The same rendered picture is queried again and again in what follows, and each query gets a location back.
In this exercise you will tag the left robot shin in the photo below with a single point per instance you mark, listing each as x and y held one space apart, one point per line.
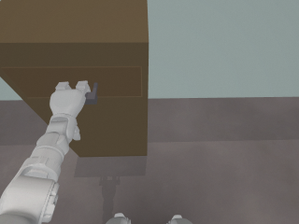
119 215

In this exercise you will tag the right robot shin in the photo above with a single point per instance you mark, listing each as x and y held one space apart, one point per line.
177 216

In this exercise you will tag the robot left hand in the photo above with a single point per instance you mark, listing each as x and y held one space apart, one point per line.
69 101

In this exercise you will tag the cabinet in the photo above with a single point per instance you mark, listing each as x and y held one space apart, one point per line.
61 33

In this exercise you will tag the handle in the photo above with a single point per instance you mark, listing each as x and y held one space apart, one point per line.
91 96

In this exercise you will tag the robot shin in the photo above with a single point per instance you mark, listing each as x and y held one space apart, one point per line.
119 215
177 216

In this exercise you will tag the robot left forearm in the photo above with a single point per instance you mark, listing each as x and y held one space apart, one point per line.
48 155

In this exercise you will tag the left robot upper arm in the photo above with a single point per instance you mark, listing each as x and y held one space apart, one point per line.
30 200

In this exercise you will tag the drawer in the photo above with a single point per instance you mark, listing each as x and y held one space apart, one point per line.
41 81

